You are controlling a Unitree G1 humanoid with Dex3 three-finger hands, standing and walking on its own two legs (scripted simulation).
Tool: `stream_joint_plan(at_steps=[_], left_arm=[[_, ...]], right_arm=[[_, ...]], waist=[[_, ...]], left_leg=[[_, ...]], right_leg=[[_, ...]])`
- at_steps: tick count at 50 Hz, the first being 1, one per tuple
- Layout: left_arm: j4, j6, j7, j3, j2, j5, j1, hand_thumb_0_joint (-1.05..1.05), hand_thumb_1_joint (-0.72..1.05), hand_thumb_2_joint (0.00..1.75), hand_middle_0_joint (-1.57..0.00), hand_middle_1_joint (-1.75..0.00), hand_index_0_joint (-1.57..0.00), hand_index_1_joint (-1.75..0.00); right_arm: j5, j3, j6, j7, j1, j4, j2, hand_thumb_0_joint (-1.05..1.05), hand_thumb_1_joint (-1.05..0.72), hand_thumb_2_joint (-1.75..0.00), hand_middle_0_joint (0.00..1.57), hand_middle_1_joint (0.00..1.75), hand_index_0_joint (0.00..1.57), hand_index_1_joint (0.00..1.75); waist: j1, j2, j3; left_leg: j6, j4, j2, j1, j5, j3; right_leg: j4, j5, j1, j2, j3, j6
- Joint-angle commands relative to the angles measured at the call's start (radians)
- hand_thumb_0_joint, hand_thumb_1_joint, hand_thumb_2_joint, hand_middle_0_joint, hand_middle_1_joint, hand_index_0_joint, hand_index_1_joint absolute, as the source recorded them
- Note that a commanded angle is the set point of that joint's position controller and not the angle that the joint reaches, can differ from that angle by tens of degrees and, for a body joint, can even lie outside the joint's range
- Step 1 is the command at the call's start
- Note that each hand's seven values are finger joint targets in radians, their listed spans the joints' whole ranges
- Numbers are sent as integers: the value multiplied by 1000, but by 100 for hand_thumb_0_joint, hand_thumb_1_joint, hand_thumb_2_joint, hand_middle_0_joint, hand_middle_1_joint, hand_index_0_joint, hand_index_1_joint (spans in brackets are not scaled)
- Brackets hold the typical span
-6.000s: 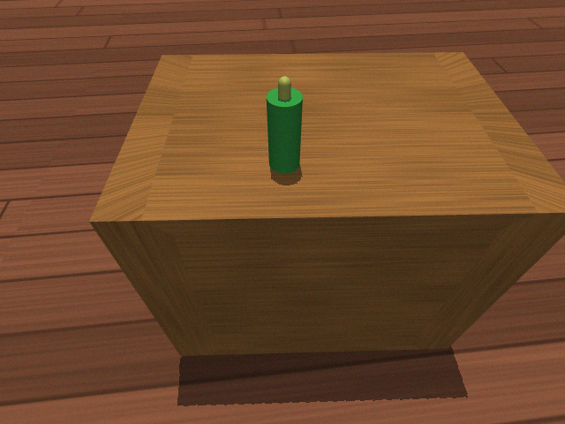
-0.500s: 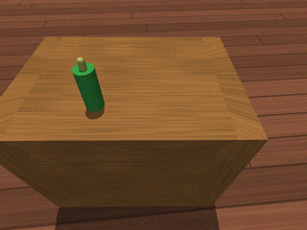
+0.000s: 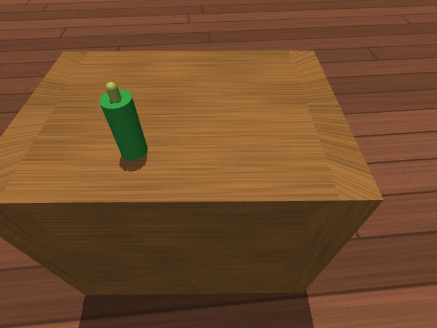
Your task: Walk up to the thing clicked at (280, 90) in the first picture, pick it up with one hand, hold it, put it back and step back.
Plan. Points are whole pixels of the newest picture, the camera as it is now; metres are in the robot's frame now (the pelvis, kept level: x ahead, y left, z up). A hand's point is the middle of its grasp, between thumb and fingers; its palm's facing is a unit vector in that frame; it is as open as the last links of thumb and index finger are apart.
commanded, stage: stand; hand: left
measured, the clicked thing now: (123, 121) +0.52 +0.23 +0.07
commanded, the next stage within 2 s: rise first in 0.42 s
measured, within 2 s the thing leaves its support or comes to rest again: neither
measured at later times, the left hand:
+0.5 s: hand out of the picture +0.08 +0.25 -0.16, palm faces -0.04 -0.94 -0.35, open 7.3 cm
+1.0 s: hand (80, 301) +0.18 +0.26 -0.06, palm faces +0.26 -0.90 -0.35, open 15.7 cm
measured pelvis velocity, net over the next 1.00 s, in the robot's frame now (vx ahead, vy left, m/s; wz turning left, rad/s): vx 0.01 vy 0.01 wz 0.01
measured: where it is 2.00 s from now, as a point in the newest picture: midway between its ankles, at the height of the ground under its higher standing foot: outside the picture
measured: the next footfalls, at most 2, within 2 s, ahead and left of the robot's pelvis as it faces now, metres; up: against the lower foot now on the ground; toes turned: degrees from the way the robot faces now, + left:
none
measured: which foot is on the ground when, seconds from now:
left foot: down 0.00-1.00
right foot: down 0.00-1.00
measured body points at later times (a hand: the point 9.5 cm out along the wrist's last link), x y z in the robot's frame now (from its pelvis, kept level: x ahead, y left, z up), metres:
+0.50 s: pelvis +0.00 +0.00 +0.00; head +0.02 +0.00 +0.45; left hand +0.09 +0.30 -0.13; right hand +0.07 -0.30 -0.14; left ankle -0.01 +0.15 -0.75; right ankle -0.01 -0.13 -0.75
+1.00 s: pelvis +0.01 +0.01 -0.01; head +0.01 +0.00 +0.44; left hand +0.17 +0.31 -0.04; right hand +0.16 -0.25 -0.10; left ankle -0.01 +0.15 -0.75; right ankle -0.01 -0.13 -0.75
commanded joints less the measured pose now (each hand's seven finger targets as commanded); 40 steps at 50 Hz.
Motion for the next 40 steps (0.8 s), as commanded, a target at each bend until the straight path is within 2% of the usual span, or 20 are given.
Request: stream_joint_plan(at_steps=[1,3,6,9,16,20,25,26,27,28,29,30,31,33,34,35,36,38,39,40], left_arm=[[-55,-27,15,41,222,-5,-29,0,90,90,-20,-30,-20,-30],[-52,-26,15,39,220,-8,-24,0,90,90,-20,-30,-20,-30],[-55,-24,16,38,217,-6,-26,0,90,90,-20,-30,-20,-30],[-55,-23,17,40,227,-8,-35,0,90,90,-20,-30,-20,-30],[-59,-25,18,41,223,-4,-32,0,90,90,-20,-30,-20,-30],[-60,-27,17,40,221,-6,-29,0,90,90,-20,-30,-20,-30],[-60,-25,18,41,220,-6,-37,0,90,90,-20,-30,-20,-30],[-62,-26,18,42,222,-6,-40,0,82,82,-12,-22,-12,-22],[-412,-99,22,13,13,-78,-391,0,74,74,-4,-14,-4,-14],[-426,-136,47,25,91,-113,-347,0,66,66,-7,-6,-4,-8],[-314,-129,65,68,166,-106,-244,0,58,58,-7,-5,-3,-9],[-262,-117,69,123,213,-103,-135,0,50,50,-8,-6,-5,-9],[-287,-105,72,162,208,-100,-88,0,42,42,-9,-7,-7,-9],[-426,-124,85,149,183,-94,-155,0,26,28,-8,-8,-7,-8],[-414,-119,89,177,192,-81,-83,0,18,26,-7,-7,-7,-8],[-325,-105,84,193,173,-65,-19,0,12,23,-7,-7,-7,-7],[-358,-102,78,207,150,-54,15,0,4,20,-8,-7,-8,-7],[-458,-102,82,230,175,-48,24,0,-2,15,-6,-6,-7,-5],[-504,-102,78,210,142,-51,40,0,-7,14,-6,-6,-7,-5],[-572,-100,77,218,140,-56,63,0,-14,11,-6,-6,-7,-5]], right_arm=[[-3,-36,-24,-19,-34,-63,-215,0,-90,-90,20,30,20,30],[-2,-34,-22,-20,-29,-57,-213,0,-90,-90,20,30,20,30],[-1,-37,-22,-21,-35,-60,-215,0,-90,-90,20,30,20,30],[-3,-35,-19,-20,-29,-58,-207,0,-90,-90,20,30,20,30],[-3,-38,-16,-19,-33,-61,-211,0,-90,-90,20,30,20,30],[-3,-38,-19,-19,-31,-62,-212,0,-90,-90,20,30,20,30],[-3,-39,-21,-22,-33,-64,-215,0,-90,-90,20,30,20,30],[-4,-39,-21,-21,-35,-66,-213,0,-82,-82,12,22,12,22],[94,-10,-138,-32,-386,-417,-25,0,-74,-74,5,14,5,14],[105,0,-156,-48,-350,-446,-52,0,-66,-66,4,6,5,6],[99,-59,-147,-69,-255,-343,-157,0,-58,-58,4,5,5,5],[94,-96,-133,-72,-200,-283,-176,0,-50,-50,5,5,5,5],[90,-128,-130,-80,-190,-267,-182,0,-42,-42,5,5,5,5],[77,-149,-144,-95,-165,-317,-174,0,-26,-26,5,5,5,5],[69,-161,-141,-97,-109,-315,-162,0,-20,-22,5,5,5,5],[56,-180,-128,-91,-41,-271,-150,0,-13,-20,5,5,5,5],[47,-193,-119,-85,14,-280,-122,0,-9,-19,5,5,5,5],[46,-177,-111,-84,-13,-332,-104,0,4,-15,5,5,5,5],[53,-142,-108,-80,8,-389,-57,0,8,-14,5,5,5,5],[55,-134,-103,-78,40,-415,-38,0,14,-13,5,5,5,5]], waist=[[1,-16,-106],[2,-13,-81],[4,-13,-89],[-2,-23,-68],[-1,-12,-67],[1,5,-101],[2,-6,-86],[1,-9,-95],[-30,30,-121],[14,-42,-148],[-19,-41,-73],[20,-1,-50],[25,10,-120],[12,21,-269],[11,24,-274],[-5,-2,-206],[0,-6,-234],[24,11,-280],[19,4,-272],[24,6,-245]], left_leg=[[52,-17,97,43,197,-52],[50,-24,95,39,169,-52],[47,-16,98,50,213,-51],[46,-26,95,30,157,-51],[48,-28,94,34,127,-48],[50,-18,100,45,196,-45],[49,-26,101,36,188,-50],[50,-21,101,41,200,-47],[34,96,-45,-116,116,66],[39,55,-37,-70,47,57],[40,41,-38,-84,-16,61],[30,60,-34,-123,-16,72],[27,77,-33,-115,34,70],[30,94,-31,-48,140,64],[34,102,-30,-51,166,57],[38,107,-32,-87,161,54],[41,112,-36,-76,182,58],[35,100,-42,-42,231,65],[35,91,-42,-35,229,68],[37,89,-44,-48,223,72]], right_leg=[[-40,248,25,-117,68,-29],[-48,219,7,-115,71,-28],[-42,258,10,-114,65,-32],[-51,202,7,-114,72,-32],[-62,180,-11,-112,75,-30],[-43,255,27,-117,72,-32],[-45,238,23,-113,69,-32],[-43,252,32,-116,68,-32],[42,142,-100,-7,-37,-10],[10,63,-26,-10,-40,-6],[7,6,-79,-1,-42,-12],[23,0,-81,5,-46,-16],[44,47,-72,7,-47,-20],[71,164,-33,8,-44,-16],[73,195,-33,10,-43,-14],[77,191,-70,15,-48,-16],[76,214,-53,14,-47,-14],[71,251,-11,11,-50,-10],[61,244,-18,11,-53,-8],[51,237,-26,7,-54,-7]])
